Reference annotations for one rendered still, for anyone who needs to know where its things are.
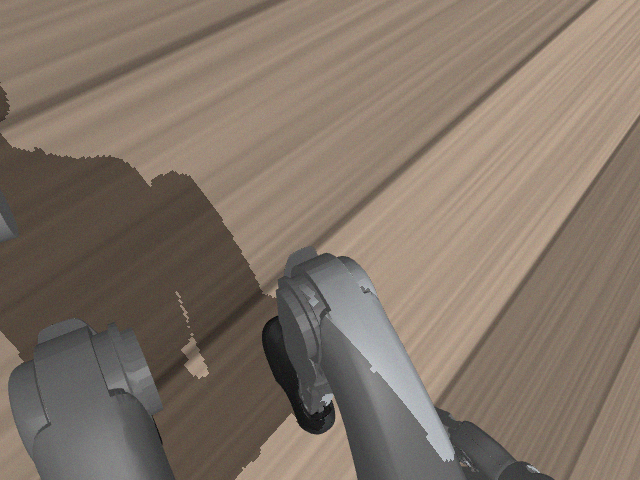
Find can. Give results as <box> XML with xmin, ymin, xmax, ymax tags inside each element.
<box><xmin>0</xmin><ymin>189</ymin><xmax>19</xmax><ymax>242</ymax></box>

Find right robot hand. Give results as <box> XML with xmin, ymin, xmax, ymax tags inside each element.
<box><xmin>434</xmin><ymin>406</ymin><xmax>517</xmax><ymax>480</ymax></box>

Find right robot arm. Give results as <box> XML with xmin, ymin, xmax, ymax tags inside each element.
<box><xmin>498</xmin><ymin>461</ymin><xmax>555</xmax><ymax>480</ymax></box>

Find right robot foot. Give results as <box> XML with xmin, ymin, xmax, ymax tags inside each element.
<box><xmin>262</xmin><ymin>316</ymin><xmax>335</xmax><ymax>434</ymax></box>

